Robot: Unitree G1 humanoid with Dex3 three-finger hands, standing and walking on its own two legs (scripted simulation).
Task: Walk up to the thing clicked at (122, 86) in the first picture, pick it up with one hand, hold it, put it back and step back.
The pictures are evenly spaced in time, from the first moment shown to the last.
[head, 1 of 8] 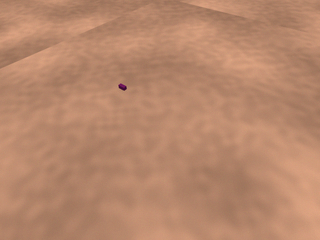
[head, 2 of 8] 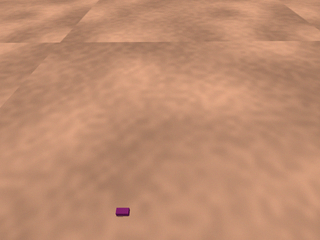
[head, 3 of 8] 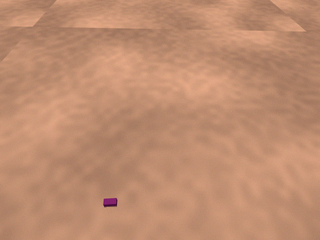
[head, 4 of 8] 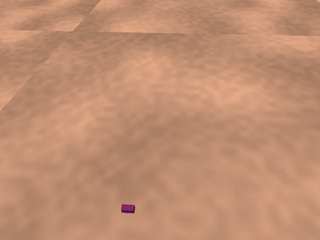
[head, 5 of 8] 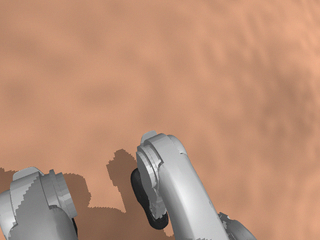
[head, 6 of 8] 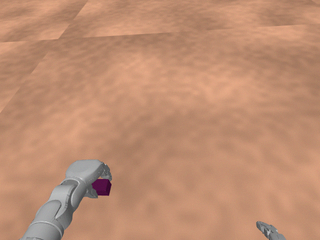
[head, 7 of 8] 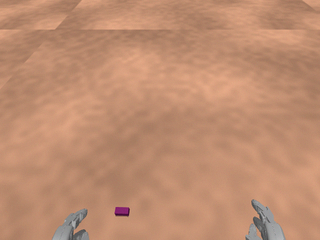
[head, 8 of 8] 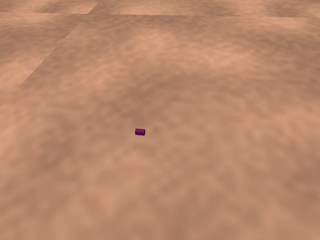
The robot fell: no
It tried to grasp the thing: yes
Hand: left
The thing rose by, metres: 0.69
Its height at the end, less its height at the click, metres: +0.00
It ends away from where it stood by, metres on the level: 0.01
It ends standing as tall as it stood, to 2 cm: yes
